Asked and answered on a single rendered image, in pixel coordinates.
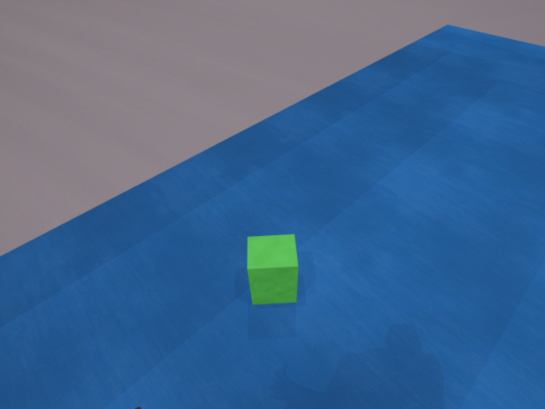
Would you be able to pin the carton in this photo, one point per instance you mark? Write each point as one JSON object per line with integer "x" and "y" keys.
{"x": 272, "y": 269}

